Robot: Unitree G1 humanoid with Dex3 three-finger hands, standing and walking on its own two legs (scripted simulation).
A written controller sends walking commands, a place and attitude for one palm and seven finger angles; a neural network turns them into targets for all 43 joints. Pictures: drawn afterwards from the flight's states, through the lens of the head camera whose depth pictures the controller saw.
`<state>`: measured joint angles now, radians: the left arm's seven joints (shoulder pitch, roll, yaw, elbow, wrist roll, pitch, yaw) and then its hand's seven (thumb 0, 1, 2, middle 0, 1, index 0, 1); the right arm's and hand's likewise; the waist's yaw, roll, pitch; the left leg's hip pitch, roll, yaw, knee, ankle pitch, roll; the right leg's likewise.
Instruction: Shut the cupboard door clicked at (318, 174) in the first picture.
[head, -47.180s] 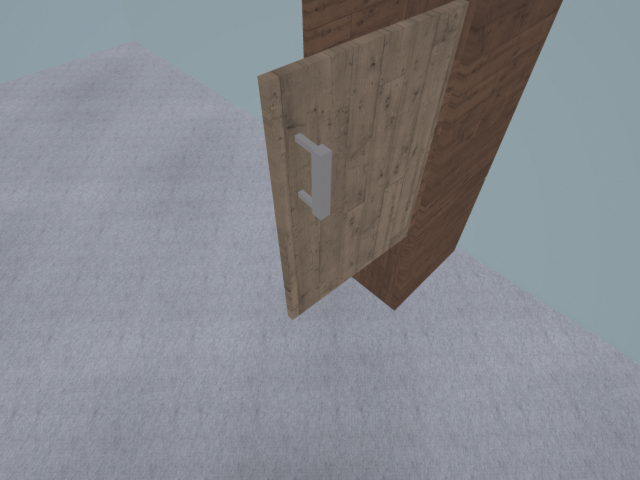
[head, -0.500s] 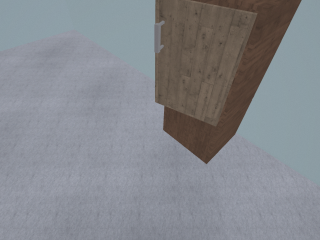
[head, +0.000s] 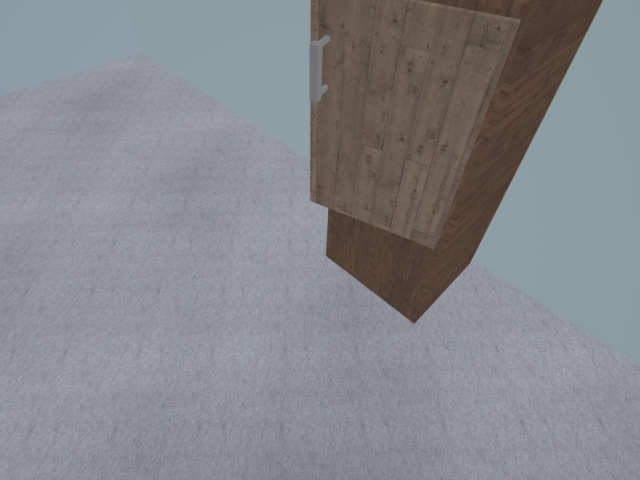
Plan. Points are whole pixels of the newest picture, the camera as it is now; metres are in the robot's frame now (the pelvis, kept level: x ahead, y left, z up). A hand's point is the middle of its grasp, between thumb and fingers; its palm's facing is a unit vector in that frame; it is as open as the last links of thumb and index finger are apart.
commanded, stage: walk to a spot facing it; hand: left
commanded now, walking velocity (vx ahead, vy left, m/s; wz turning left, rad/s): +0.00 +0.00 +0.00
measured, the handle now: (320, 69) +0.91 +0.04 +0.09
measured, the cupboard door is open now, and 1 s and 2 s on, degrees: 16 16 16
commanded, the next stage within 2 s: turn to face it in 1.54 s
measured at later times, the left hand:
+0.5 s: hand out of the picture -0.03 +0.19 -0.18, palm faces +0.21 -0.94 -0.27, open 7.3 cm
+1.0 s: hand out of the picture +0.00 +0.24 -0.16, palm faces +0.48 -0.82 -0.32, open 7.3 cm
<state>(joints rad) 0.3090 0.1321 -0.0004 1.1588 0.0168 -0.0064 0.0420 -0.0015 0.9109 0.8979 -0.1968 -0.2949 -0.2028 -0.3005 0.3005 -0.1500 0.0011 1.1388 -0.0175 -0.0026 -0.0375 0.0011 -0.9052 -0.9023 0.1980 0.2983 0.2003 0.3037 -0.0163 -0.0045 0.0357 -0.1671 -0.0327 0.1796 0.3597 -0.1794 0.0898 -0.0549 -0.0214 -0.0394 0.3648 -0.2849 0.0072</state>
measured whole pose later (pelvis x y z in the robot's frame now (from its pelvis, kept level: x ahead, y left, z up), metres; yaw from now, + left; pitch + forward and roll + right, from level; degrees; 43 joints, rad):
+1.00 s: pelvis +0.00 -0.01 -0.02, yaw +31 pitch +2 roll +1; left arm 0.15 0.24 0.06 0.82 0.04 0.02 0.01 0.00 0.91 0.90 -0.20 -0.30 -0.20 -0.30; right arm 0.18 -0.25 -0.07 0.88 -0.03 0.08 0.01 0.00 -0.90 -0.90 0.20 0.30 0.20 0.30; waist -0.02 0.04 0.07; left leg -0.45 -0.07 -0.08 0.68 -0.34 0.01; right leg -0.32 -0.03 -0.02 0.61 -0.37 0.02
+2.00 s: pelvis +0.20 +0.22 +0.00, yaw +51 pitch +1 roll +1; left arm 0.20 0.15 0.05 0.95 0.03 -0.01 0.03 -0.01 0.95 0.90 -0.20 -0.30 -0.21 -0.30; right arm 0.20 -0.18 -0.04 0.98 -0.02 0.03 -0.02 0.00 -0.91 -0.90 0.20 0.30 0.20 0.30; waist 0.00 0.01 0.10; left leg -0.39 0.02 0.02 0.94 -0.46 -0.03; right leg -0.29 0.03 -0.01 0.44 -0.17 -0.05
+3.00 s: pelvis +0.21 +0.31 -0.01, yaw +14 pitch +0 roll -1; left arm 0.16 0.25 0.08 0.89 0.03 0.08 -0.02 0.00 0.91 0.90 -0.20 -0.30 -0.21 -0.30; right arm 0.21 -0.20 -0.01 0.85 -0.04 0.02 -0.02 0.00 -0.90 -0.90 0.20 0.30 0.20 0.30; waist 0.00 -0.04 0.10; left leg -0.31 0.08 0.10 0.61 -0.29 0.00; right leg -0.44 0.03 0.04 1.00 -0.51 0.03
